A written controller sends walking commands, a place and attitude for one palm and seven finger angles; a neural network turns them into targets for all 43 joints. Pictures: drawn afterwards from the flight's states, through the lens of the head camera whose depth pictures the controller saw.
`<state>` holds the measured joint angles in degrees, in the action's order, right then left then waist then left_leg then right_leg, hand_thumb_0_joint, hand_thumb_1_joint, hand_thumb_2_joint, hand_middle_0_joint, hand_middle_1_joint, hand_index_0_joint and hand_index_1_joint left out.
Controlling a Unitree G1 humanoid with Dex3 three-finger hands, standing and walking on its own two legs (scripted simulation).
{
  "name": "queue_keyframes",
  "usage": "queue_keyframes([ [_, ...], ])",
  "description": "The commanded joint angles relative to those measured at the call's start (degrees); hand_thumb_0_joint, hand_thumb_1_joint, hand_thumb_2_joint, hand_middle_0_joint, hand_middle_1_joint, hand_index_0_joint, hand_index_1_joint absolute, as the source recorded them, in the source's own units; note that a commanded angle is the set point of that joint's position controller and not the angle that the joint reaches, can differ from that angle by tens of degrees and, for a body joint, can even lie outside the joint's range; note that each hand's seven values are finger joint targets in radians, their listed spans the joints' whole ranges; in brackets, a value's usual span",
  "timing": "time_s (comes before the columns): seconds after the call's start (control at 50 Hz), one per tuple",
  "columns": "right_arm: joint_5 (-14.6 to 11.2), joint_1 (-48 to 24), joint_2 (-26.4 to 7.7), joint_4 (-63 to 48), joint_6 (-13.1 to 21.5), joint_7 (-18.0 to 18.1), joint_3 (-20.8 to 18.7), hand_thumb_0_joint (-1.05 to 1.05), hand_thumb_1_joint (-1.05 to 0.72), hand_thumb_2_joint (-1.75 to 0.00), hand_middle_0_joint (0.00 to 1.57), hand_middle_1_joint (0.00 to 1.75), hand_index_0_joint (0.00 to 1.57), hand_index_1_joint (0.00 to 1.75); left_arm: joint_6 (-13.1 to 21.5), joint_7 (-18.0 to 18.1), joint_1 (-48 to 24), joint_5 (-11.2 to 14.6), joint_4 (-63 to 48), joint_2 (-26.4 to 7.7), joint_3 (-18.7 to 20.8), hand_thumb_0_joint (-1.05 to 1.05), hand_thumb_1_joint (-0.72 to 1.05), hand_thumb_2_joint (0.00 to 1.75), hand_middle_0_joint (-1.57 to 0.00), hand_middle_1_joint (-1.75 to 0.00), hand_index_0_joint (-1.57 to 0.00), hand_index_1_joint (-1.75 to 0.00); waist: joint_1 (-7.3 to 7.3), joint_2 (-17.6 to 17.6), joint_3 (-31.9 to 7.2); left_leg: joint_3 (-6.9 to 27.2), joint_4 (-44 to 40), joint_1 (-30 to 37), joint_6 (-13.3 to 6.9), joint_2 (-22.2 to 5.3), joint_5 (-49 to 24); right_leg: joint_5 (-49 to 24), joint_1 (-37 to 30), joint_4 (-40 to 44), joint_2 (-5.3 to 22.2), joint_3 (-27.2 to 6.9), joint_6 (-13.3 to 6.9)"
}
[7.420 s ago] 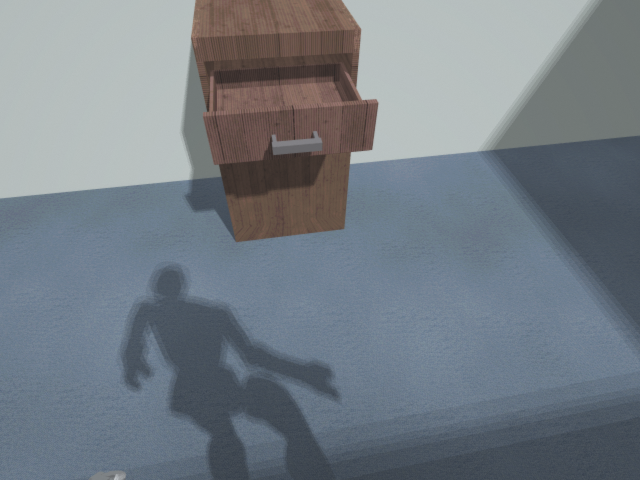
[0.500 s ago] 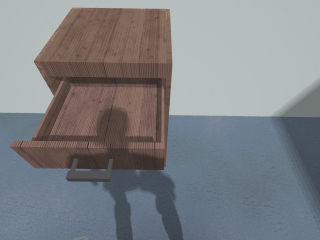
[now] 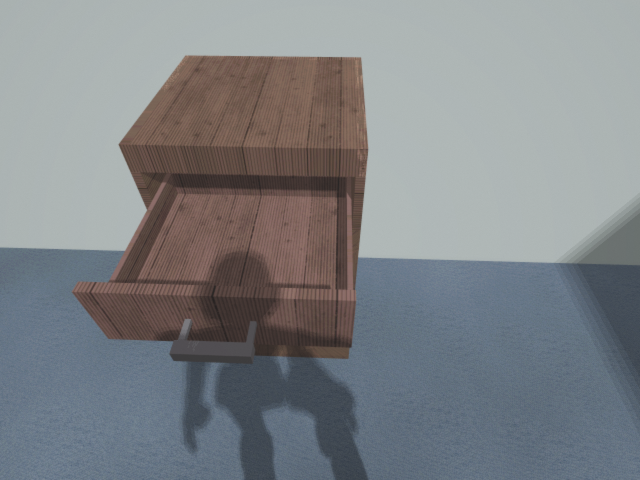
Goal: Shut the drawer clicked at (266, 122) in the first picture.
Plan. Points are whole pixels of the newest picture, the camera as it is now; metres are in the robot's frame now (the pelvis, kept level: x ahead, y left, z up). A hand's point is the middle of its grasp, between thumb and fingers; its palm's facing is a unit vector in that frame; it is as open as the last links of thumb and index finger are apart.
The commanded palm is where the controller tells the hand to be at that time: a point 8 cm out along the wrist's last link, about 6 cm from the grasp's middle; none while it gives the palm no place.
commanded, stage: come to a stop and stand still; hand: left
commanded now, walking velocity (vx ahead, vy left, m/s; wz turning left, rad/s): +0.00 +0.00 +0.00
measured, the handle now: (216, 339) +0.33 +0.19 -0.07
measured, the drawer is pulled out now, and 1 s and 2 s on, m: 0.30 0.30 0.29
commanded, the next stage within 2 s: look again from close up in 0.74 s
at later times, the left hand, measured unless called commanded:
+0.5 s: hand out of the picture +0.06 +0.16 -0.16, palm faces +0.03 -0.97 -0.23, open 7.3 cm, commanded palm none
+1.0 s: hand out of the picture +0.06 +0.15 -0.16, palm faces +0.02 -0.98 -0.22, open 7.3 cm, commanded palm none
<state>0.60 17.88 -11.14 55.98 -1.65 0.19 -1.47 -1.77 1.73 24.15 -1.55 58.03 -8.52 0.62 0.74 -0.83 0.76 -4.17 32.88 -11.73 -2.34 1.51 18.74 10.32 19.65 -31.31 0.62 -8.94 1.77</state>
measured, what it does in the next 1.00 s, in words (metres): shifts its weight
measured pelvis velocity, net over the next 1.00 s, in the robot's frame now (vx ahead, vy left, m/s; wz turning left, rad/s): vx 0.04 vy -0.03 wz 0.01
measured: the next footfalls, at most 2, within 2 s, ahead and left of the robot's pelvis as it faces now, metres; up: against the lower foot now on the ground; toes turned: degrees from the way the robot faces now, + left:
none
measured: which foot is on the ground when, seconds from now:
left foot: down 0.00-1.00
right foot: down 0.00-1.00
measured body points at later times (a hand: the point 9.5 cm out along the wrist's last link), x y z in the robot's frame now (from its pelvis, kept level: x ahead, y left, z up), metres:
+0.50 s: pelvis +0.04 -0.02 +0.01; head +0.04 -0.03 +0.46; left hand +0.06 +0.21 -0.14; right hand +0.03 -0.23 -0.16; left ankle -0.01 +0.09 -0.73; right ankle +0.09 -0.16 -0.73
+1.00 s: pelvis +0.04 -0.03 +0.01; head +0.05 -0.04 +0.46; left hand +0.06 +0.20 -0.14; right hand +0.03 -0.26 -0.15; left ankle -0.01 +0.09 -0.73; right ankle +0.09 -0.16 -0.73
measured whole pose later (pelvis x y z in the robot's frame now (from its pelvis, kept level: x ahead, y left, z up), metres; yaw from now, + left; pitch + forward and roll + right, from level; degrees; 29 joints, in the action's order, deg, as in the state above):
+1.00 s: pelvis +0.04 -0.03 +0.01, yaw +0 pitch -2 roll +0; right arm 0.1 17.9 -9.6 63.5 0.7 1.2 0.2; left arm -0.3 2.0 15.5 -0.8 61.2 -9.3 0.0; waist -0.7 -0.5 2.1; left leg -2.4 25.6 -5.5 0.6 -1.2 18.3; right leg 10.7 14.7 -27.2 -1.9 -7.4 1.1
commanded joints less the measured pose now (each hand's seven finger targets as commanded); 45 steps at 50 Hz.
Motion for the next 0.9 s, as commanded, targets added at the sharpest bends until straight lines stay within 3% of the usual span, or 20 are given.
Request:
queue_keyframes([
  [0.0,0.1,1.9,-5.3,-1.7,1.9,0.7,-1.2,0.00,-0.90,-0.90,0.20,0.30,0.20,0.30,2.0,0.5,-0.8,0.3,-3.2,-5.7,0.9,0.00,0.90,0.90,-0.20,-0.30,-0.20,-0.30,-1.47,0.8,6.4,9.5,-13.6,-4.7,-0.9,-5.9,10.8,11.9,3.3,7.4,0.3,-2.4,-3.8],
  [0.18,-0.2,3.4,-4.0,1.9,3.0,1.2,-0.3,0.00,-0.90,-0.90,0.20,0.30,0.20,0.30,2.6,0.8,-1.3,0.6,-0.4,-4.5,0.4,0.00,0.90,0.90,-0.20,-0.30,-0.20,-0.30,-1.06,0.5,5.0,8.8,-14.3,-3.4,-0.6,-6.5,3.0,0.1,-1.8,6.2,1.1,-1.3,-3.7],
  [0.24,-0.3,4.5,-3.3,2.9,3.4,1.4,0.0,0.00,-0.90,-0.90,0.20,0.30,0.20,0.30,2.9,0.9,-1.8,0.7,0.2,-4.5,0.4,0.00,0.90,0.90,-0.20,-0.30,-0.20,-0.30,-1.31,1.6,2.4,7.3,-12.1,-0.7,-0.3,-6.2,-4.4,-6.6,-4.0,5.3,1.9,-1.5,-3.8],
  [0.32,-0.3,4.6,-3.1,4.1,3.4,1.7,0.2,0.00,-0.90,-0.90,0.20,0.30,0.20,0.30,2.8,1.0,-3.0,0.9,0.8,-5.0,0.4,0.00,0.90,0.90,-0.20,-0.30,-0.20,-0.30,-1.38,0.0,2.6,6.2,-11.3,0.5,0.1,-6.4,-8.7,-10.3,-4.8,4.8,2.2,-1.2,-3.8],
  [0.38,-0.3,4.9,-3.0,4.7,3.3,1.8,0.1,0.00,-0.90,-0.90,0.20,0.30,0.20,0.30,2.9,1.0,-3.8,0.9,0.9,-5.2,0.5,0.00,0.90,0.90,-0.20,-0.30,-0.20,-0.30,-1.55,1.4,2.3,6.0,-10.9,1.3,0.2,-6.5,-10.0,-12.0,-5.3,4.9,2.4,-1.2,-3.8],
  [0.62,-0.2,4.1,-3.6,5.5,3.2,1.7,0.3,0.00,-0.90,-0.90,0.20,0.30,0.20,0.30,2.8,0.9,-6.5,1.0,0.3,-6.7,0.6,0.00,0.90,0.90,-0.20,-0.30,-0.20,-0.30,-1.73,1.0,1.9,5.3,-11.7,2.9,0.6,-6.6,-9.8,-11.7,-6.2,6.1,2.4,-1.6,-3.9],
  [0.68,-0.2,3.8,-3.8,5.6,3.1,1.7,0.4,0.00,-0.90,-0.90,0.20,0.30,0.20,0.30,2.7,0.7,-7.0,1.0,0.2,-6.8,0.5,0.00,0.90,0.90,-0.20,-0.30,-0.20,-0.30,-1.73,0.6,3.5,5.5,-12.4,2.2,0.7,-6.7,-8.0,-9.5,-5.4,6.9,2.2,-1.6,-4.0],
  [0.88,-0.2,4.1,-4.0,6.0,3.2,1.6,0.5,0.00,-0.90,-0.90,0.20,0.30,0.20,0.30,2.7,0.6,-6.8,1.0,0.4,-7.1,0.5,0.00,0.90,0.90,-0.20,-0.30,-0.20,-0.30,-1.62,0.5,3.2,5.5,-12.9,2.3,0.6,-6.8,-6.1,-6.7,-5.6,8.1,1.9,-1.9,-4.0],
])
